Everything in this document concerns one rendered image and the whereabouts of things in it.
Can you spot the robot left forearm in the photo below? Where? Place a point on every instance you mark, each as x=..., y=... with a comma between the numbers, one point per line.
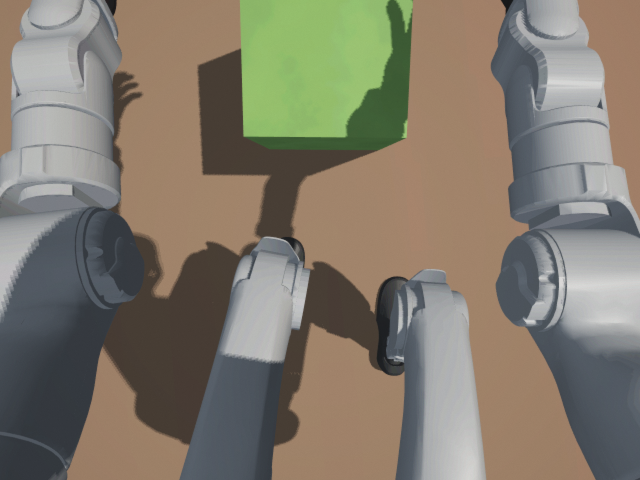
x=62, y=110

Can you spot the robot left upper arm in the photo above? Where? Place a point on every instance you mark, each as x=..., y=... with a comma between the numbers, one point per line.
x=63, y=276

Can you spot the left robot shin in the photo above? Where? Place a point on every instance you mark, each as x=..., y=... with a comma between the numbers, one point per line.
x=273, y=244

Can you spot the robot right upper arm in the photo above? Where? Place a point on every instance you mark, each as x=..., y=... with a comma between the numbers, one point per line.
x=577, y=291

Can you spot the robot right thigh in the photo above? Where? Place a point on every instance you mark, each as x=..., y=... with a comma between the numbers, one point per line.
x=441, y=435

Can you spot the carton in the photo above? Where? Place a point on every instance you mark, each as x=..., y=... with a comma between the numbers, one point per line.
x=325, y=74

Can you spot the robot right forearm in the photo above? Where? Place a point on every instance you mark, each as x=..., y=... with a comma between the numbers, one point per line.
x=557, y=121

